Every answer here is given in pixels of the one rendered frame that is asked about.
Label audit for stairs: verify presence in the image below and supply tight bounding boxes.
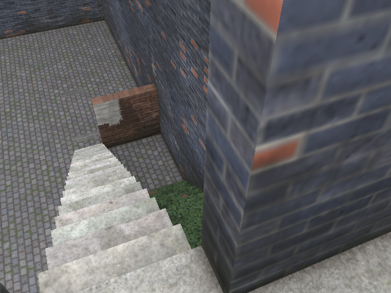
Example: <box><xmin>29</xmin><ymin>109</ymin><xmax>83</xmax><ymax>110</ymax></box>
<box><xmin>38</xmin><ymin>143</ymin><xmax>191</xmax><ymax>293</ymax></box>

